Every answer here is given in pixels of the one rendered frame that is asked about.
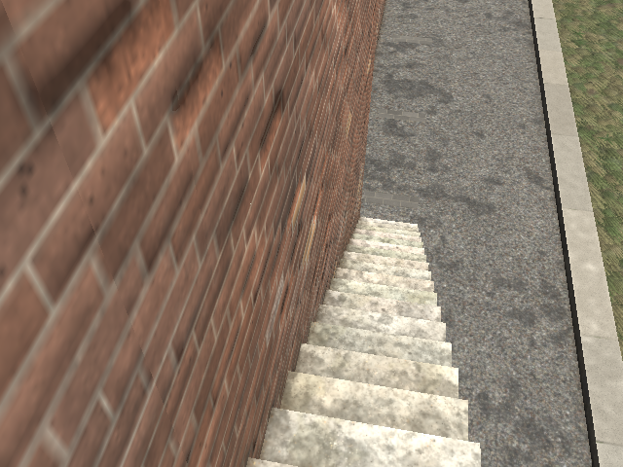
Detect stairs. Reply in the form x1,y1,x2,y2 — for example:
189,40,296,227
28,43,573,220
246,217,481,467

